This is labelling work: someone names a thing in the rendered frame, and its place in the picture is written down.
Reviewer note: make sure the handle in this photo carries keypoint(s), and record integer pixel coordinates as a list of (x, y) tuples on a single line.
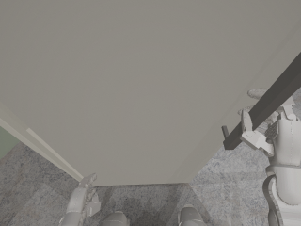
[(284, 87)]

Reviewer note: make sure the robot thigh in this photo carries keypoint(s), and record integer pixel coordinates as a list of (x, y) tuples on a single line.
[(189, 216), (115, 219)]

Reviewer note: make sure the fridge door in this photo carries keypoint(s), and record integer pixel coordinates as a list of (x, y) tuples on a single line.
[(137, 91)]

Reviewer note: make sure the robot right thigh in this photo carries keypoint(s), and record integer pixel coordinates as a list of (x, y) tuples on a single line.
[(189, 216)]

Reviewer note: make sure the right robot forearm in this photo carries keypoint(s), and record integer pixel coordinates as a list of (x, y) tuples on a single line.
[(282, 190)]

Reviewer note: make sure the left robot forearm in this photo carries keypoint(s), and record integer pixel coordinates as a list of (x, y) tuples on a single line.
[(71, 219)]

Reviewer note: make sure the robot left thigh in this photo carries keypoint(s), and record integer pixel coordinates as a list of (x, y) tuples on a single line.
[(115, 219)]

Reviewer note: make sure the right robot hand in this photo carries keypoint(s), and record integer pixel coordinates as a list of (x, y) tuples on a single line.
[(284, 131)]

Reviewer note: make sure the left robot hand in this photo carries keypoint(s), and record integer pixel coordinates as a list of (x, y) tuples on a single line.
[(80, 199)]

